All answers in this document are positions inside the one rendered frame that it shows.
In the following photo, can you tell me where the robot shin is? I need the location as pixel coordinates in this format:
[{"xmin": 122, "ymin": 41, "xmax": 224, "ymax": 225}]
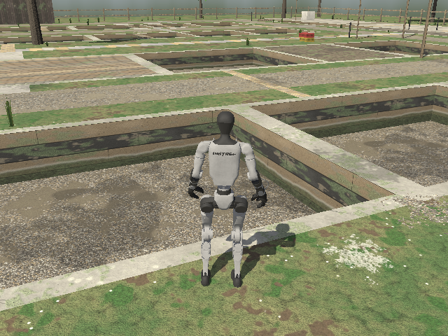
[
  {"xmin": 201, "ymin": 228, "xmax": 211, "ymax": 276},
  {"xmin": 232, "ymin": 230, "xmax": 243, "ymax": 278}
]

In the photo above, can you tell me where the robot right shin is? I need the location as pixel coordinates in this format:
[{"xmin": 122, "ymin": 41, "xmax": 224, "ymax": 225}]
[{"xmin": 232, "ymin": 230, "xmax": 243, "ymax": 278}]

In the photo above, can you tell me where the robot left hand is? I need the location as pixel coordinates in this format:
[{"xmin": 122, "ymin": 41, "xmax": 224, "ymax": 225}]
[{"xmin": 188, "ymin": 186, "xmax": 204, "ymax": 199}]

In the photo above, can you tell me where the left robot upper arm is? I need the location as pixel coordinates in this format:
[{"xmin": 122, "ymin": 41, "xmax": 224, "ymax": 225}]
[{"xmin": 192, "ymin": 141, "xmax": 211, "ymax": 179}]

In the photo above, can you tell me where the right robot upper arm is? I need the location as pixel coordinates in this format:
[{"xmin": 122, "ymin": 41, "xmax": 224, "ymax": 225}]
[{"xmin": 239, "ymin": 142, "xmax": 258, "ymax": 181}]

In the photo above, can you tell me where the right robot forearm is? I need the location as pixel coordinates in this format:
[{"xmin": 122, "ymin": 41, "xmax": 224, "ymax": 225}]
[{"xmin": 252, "ymin": 170, "xmax": 265, "ymax": 196}]

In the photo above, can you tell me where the left robot forearm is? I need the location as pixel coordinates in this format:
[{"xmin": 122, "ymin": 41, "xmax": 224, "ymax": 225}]
[{"xmin": 189, "ymin": 168, "xmax": 199, "ymax": 190}]

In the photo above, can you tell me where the robot right hand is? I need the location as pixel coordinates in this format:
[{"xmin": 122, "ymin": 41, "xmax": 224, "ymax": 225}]
[{"xmin": 251, "ymin": 192, "xmax": 267, "ymax": 208}]

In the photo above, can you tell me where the robot left shin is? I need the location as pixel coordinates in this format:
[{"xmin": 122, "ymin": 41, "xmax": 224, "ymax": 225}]
[{"xmin": 201, "ymin": 228, "xmax": 211, "ymax": 276}]

